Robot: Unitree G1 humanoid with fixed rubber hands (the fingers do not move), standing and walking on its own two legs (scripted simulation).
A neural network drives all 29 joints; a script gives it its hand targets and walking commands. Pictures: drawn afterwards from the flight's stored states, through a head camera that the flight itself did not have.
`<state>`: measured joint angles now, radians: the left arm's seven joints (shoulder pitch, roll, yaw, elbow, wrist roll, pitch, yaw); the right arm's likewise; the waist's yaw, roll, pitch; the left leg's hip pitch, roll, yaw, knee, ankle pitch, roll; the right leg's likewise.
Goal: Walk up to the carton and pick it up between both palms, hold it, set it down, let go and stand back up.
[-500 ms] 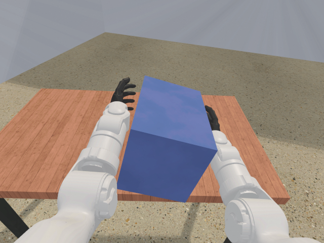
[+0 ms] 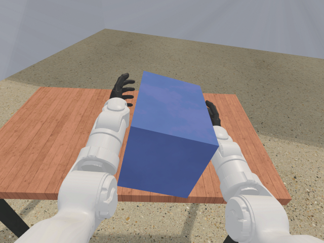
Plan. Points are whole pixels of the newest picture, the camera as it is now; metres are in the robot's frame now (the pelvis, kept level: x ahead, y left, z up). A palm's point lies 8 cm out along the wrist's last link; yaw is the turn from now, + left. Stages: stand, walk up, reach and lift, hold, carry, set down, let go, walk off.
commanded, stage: reach and lift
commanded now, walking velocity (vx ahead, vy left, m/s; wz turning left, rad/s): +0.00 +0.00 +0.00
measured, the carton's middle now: (163, 129) +0.36 +0.02 +0.14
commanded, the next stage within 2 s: hold in 0.32 s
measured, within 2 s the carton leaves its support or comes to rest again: neither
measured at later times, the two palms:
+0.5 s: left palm (113, 97) +0.38 +0.14 +0.22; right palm (213, 125) +0.36 -0.11 +0.16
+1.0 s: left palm (110, 100) +0.36 +0.14 +0.22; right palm (214, 126) +0.34 -0.11 +0.17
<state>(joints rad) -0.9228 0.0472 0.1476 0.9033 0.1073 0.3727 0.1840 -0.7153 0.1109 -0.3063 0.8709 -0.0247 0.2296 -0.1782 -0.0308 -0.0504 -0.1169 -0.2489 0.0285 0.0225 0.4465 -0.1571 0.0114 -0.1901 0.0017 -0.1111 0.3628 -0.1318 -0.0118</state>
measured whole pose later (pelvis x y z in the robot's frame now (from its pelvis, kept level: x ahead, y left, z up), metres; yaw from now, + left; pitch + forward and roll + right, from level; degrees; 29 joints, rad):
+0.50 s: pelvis -0.01 +0.00 +0.00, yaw +0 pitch -5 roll -2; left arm -0.90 0.04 0.15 0.73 0.13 0.52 0.18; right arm -0.72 0.11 -0.29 0.76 0.05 0.31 -0.19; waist -0.03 -0.05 -0.10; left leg -0.22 0.03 0.02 0.45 -0.15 0.01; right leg -0.16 0.00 -0.11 0.36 -0.12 -0.01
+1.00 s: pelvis -0.02 +0.00 +0.00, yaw +1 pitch -6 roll -2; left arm -0.90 0.04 0.16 0.72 0.16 0.55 0.16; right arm -0.73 0.11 -0.29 0.76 0.05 0.34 -0.19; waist -0.03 -0.06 -0.10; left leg -0.22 0.02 0.02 0.43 -0.12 0.01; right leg -0.16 0.00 -0.11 0.36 -0.11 -0.01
